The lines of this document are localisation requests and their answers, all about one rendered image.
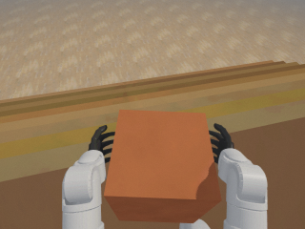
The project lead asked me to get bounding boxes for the right robot hand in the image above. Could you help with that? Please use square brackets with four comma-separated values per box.
[209, 123, 234, 164]

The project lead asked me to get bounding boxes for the carton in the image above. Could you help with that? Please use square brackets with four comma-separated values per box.
[104, 109, 222, 223]

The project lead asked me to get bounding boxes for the robot left forearm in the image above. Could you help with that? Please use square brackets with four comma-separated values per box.
[62, 150, 107, 229]

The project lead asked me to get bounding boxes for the right robot thigh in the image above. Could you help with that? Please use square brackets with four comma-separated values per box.
[179, 219, 211, 229]

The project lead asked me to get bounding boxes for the robot right forearm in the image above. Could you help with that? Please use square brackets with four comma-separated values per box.
[217, 148, 268, 229]

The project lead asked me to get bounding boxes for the left robot hand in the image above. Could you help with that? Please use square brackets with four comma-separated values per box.
[88, 125, 115, 163]

